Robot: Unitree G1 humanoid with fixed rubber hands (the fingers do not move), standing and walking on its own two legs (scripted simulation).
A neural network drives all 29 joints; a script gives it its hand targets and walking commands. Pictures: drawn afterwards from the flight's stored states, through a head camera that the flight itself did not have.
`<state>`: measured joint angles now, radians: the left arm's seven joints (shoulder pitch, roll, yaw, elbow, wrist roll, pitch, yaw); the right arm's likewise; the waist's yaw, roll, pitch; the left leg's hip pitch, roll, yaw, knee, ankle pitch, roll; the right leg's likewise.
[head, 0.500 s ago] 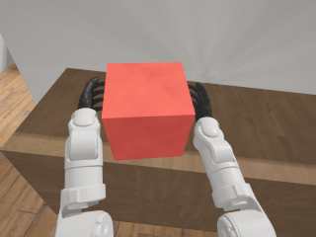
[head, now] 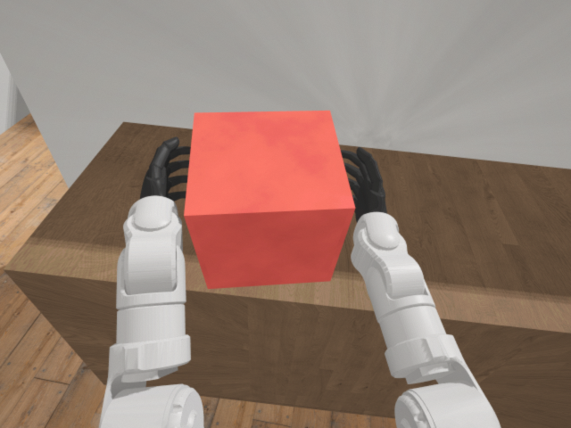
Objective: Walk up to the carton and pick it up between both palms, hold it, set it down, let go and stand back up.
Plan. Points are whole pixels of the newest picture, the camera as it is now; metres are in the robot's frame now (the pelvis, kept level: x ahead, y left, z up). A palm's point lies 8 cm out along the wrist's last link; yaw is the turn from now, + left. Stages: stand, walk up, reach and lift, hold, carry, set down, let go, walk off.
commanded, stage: hold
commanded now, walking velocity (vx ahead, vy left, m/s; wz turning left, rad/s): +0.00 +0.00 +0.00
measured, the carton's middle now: (266, 202) +0.39 +0.00 +0.13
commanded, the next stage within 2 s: none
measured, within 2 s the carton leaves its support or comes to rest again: neither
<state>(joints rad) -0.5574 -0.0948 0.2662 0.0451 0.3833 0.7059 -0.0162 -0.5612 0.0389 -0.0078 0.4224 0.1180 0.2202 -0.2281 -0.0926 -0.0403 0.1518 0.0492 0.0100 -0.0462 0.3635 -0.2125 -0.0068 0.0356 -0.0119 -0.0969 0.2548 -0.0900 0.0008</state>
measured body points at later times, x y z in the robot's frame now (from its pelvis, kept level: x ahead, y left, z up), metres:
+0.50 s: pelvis +0.00 +0.00 +0.00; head -0.02 +0.02 +0.45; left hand +0.38 +0.14 +0.17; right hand +0.37 -0.14 +0.16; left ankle +0.01 +0.12 -0.75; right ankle +0.05 -0.12 -0.75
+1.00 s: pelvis +0.00 +0.00 +0.00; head -0.02 +0.02 +0.45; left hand +0.38 +0.14 +0.16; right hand +0.37 -0.14 +0.15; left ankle +0.01 +0.12 -0.75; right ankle +0.05 -0.12 -0.75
